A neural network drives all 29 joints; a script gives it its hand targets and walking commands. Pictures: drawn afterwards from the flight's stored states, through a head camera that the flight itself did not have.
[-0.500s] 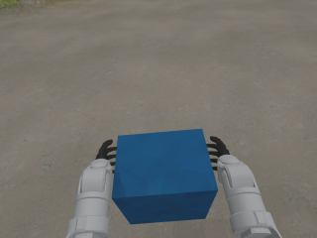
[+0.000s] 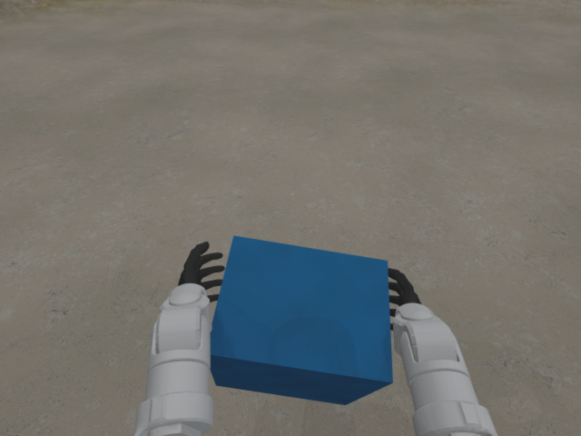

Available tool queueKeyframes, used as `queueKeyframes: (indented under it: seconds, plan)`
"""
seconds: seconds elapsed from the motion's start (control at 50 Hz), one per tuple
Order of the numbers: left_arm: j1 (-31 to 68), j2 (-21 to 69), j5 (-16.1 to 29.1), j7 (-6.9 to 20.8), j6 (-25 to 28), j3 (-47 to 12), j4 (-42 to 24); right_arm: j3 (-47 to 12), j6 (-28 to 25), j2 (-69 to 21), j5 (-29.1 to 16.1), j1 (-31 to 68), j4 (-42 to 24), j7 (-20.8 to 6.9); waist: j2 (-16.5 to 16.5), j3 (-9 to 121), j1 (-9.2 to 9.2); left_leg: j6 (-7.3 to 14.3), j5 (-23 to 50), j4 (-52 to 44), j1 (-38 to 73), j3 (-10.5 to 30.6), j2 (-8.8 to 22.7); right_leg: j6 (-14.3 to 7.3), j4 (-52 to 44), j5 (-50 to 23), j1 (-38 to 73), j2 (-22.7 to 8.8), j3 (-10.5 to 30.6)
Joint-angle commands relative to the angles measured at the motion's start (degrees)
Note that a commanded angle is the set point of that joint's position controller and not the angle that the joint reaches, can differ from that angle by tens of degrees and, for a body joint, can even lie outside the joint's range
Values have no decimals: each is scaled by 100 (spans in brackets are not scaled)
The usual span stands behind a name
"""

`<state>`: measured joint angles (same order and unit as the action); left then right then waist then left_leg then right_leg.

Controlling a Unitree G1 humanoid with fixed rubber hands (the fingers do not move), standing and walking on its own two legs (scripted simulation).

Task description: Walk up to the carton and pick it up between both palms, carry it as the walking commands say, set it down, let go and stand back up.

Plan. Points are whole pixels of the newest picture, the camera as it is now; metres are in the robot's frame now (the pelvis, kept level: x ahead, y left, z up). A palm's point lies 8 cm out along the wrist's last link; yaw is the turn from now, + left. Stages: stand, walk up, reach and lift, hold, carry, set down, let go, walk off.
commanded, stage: hold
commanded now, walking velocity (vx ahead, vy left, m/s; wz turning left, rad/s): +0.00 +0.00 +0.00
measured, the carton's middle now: (294, 328) +0.32 +0.05 -0.04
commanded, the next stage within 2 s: set down in 0.18 s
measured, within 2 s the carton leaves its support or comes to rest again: neither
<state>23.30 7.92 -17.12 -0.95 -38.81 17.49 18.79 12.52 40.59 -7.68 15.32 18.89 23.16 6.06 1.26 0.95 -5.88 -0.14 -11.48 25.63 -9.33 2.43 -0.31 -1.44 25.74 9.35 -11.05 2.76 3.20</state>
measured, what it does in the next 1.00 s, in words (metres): stands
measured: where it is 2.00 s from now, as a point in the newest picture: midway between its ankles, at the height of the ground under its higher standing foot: outside the picture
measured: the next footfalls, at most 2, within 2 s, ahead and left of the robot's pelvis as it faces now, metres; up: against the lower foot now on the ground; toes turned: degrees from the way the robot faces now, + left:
none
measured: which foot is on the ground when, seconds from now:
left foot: down 0.00-1.00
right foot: down 0.00-1.00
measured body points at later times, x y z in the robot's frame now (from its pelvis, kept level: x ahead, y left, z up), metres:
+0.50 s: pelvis +0.04 +0.02 +0.01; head +0.02 +0.02 +0.45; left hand +0.31 +0.21 +0.01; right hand +0.33 -0.11 -0.01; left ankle +0.04 +0.13 -0.74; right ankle +0.05 -0.10 -0.74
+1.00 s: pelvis +0.01 +0.01 -0.03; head +0.08 +0.01 +0.42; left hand +0.33 +0.19 -0.06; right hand +0.35 -0.13 -0.08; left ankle +0.04 +0.13 -0.74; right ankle +0.05 -0.10 -0.74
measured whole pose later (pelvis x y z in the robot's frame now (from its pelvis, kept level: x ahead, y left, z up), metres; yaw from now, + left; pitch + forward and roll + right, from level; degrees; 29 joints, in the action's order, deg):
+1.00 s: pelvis +0.01 +0.01 -0.03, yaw +2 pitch +13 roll +1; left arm 20.6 9.7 -17.0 -0.9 -17.3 24.5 28.5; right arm 16.2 21.2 -6.5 16.6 22.5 34.1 3.0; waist 0.5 4.0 -1.9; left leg -0.4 -15.9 39.9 -36.7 3.2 -2.1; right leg -0.8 40.5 15.0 -38.1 1.8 2.4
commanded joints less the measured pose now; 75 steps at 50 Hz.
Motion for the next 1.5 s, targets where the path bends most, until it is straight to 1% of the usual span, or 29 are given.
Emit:
queueKeyframes:
  seconds: [0.0,0.12,0.16,0.18,0.2,0.28,0.5,0.56,0.6,0.66,0.68,0.7,0.72,0.76,0.78,0.9,0.92,0.94,0.98,1.08,1.1,1.14,1.18,1.2,1.28,1.4,1.44,1.46,1.48]
  plan:
    - [1914,5668,1339,1789,-115,-2756,1033,-2645,-439,-5053,-1413,3870,-354,-2466,-660,1520,-144,142,-222,-1108,-243,331,-23,-3,-503,106,1089,98,418]
    - [1749,5318,1633,1833,-213,-3060,88,-2579,-192,-5095,-1295,2864,-906,-2224,208,1194,525,149,1274,-892,650,246,-229,46,-858,-839,1218,171,320]
    - [1714,5187,1602,1802,-231,-3175,-53,-2747,-161,-5096,-1440,2960,-1189,-2169,-7,1115,524,155,1247,-913,645,200,-310,81,-874,-1004,1364,144,343]
    - [1059,5138,1395,1798,-281,-2792,416,-2606,-170,-4927,-1297,2683,-843,-2065,61,715,498,129,851,-955,406,295,-464,53,-974,-478,1263,45,413]
    - [1147,5044,1452,1757,-193,-2958,82,-2705,-250,-5052,-1378,2514,-1047,-1989,97,814,482,155,894,-956,567,307,-466,73,-948,-534,1372,71,388]
    - [923,5163,1560,1588,50,-3187,-313,-3372,-528,-5172,-1878,3068,-1657,-1993,-332,1355,10,60,1491,-746,358,297,-484,72,-686,-1168,1573,40,447]
    - [1078,5292,1487,1509,811,-3255,226,-2707,-1367,-4691,-1229,2377,-780,-1864,-427,1675,634,-57,1742,-174,71,399,-372,-81,-27,-1151,694,180,333]
    - [1098,5229,1297,1487,988,-3020,588,-2510,-1503,-4628,-1076,2371,-436,-1880,-197,1598,610,-40,1637,-67,-40,449,-336,-108,117,-899,304,209,277]
    - [1045,5268,1104,1440,1095,-2751,872,-2413,-1629,-4533,-1025,2686,-260,-1930,-393,1456,402,-43,1351,-7,-400,420,-368,-147,262,-654,147,182,278]
    - [1079,5187,1010,1424,1316,-2550,1055,-2529,-1829,-4616,-1034,2872,-281,-1936,-164,1810,268,7,1458,221,-633,445,-385,-95,492,-905,21,193,229]
    - [1257,5248,1026,1404,1411,-2558,1125,-2465,-1911,-4671,-1032,2869,-122,-1930,-195,1878,370,25,1361,263,-675,422,-389,-111,505,-864,-52,193,236]
    - [1117,5139,923,1390,1476,-2476,1245,-2530,-1985,-4705,-1044,2868,-49,-1931,-204,1951,237,33,1488,274,-697,424,-361,-93,594,-925,-136,173,253]
    - [1302,5193,906,1391,1539,-2364,1358,-2312,-2055,-4539,-892,3002,29,-1906,-181,1860,436,33,1244,383,-928,444,-395,-125,620,-774,-260,162,272]
    - [1563,5200,992,1424,1742,-2487,1311,-2452,-2189,-4723,-982,3116,31,-1866,14,2346,403,95,1153,552,-1100,433,-425,-94,751,-884,-283,176,273]
    - [1666,5171,913,1406,1782,-2426,1382,-2385,-2263,-4747,-983,3257,164,-1871,-166,2354,344,77,1096,606,-1157,413,-416,-116,844,-752,-554,148,282]
    - [2222,4977,737,1487,2109,-2331,1463,-2278,-2512,-4890,-828,3473,510,-1843,-14,2928,370,103,741,1077,-2011,307,-504,-52,1234,-649,-1072,174,284]
    - [2199,4934,613,1493,2126,-2185,1591,-2252,-2552,-4859,-791,3669,603,-1844,-175,2997,231,99,600,1126,-2208,261,-530,-55,1289,-495,-1200,135,343]
    - [2464,4984,718,1526,2160,-2289,1480,-2278,-2563,-4947,-790,3505,663,-1836,-11,3133,437,93,516,1231,-2218,236,-525,-25,1318,-480,-1192,165,302]
    - [2642,4887,565,1569,2201,-2139,1541,-2224,-2614,-5016,-805,3840,763,-1853,-175,3200,251,98,165,1404,-2562,152,-575,-43,1395,-65,-1477,129,356]
    - [3077,4848,541,1691,2280,-2046,1739,-2058,-2665,-5065,-673,3963,955,-1793,-14,3523,450,109,25,1729,-3211,164,-613,-20,1668,-26,-1758,170,367]
    - [2979,4835,473,1720,2275,-1990,1819,-2114,-2667,-5147,-707,3941,1013,-1793,-66,3635,380,114,-39,1795,-3210,138,-628,-9,1705,47,-1830,139,375]
    - [3164,4887,486,1773,2309,-1915,1884,-1947,-2700,-4959,-602,4156,927,-1790,-9,3713,553,93,-153,1962,-3510,98,-638,-2,1839,118,-2088,179,333]
    - [3203,4860,481,1784,2359,-1876,1924,-1983,-2739,-4981,-653,4294,942,-1815,-114,3858,370,84,-127,2058,-3828,105,-672,-21,2012,61,-2206,172,330]
    - [3316,4870,501,1782,2371,-1946,1919,-1985,-2754,-4965,-687,4360,933,-1825,-109,4010,482,88,-167,2185,-3863,104,-637,-12,2155,59,-2402,196,299]
    - [3557,5018,699,1739,2485,-2156,1721,-2250,-2834,-5112,-822,4411,894,-1867,-4,4737,493,41,-22,2601,-4147,85,-676,6,2548,-127,-2671,240,246]
    - [3430,5038,690,1669,2406,-2065,1937,-2297,-2805,-5065,-900,4575,1027,-1924,3,4851,261,49,-35,2966,-4745,9,-719,24,3021,-97,-3432,306,185]
    - [3420,5181,889,1627,2439,-2370,1718,-2477,-2812,-5178,-1022,4493,897,-1933,32,5402,362,45,226,3096,-4570,26,-735,66,3243,-388,-3539,362,65]
    - [3436,5179,851,1577,2455,-2327,1717,-2533,-2862,-5150,-1080,4603,932,-1933,-39,5450,179,-5,322,3251,-4714,24,-719,39,3386,-378,-3742,370,108]
    - [3489,5300,904,1552,2465,-2307,1805,-2322,-2877,-4954,-994,4559,1030,-1917,-53,5275,449,-7,187,3273,-4824,55,-716,18,3430,-255,-3963,406,31]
